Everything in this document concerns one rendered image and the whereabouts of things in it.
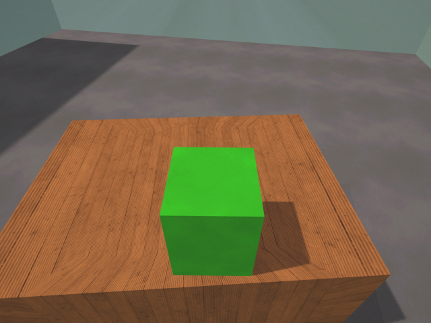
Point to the pedestal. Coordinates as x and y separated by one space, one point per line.
86 244

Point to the carton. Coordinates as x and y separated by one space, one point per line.
212 212

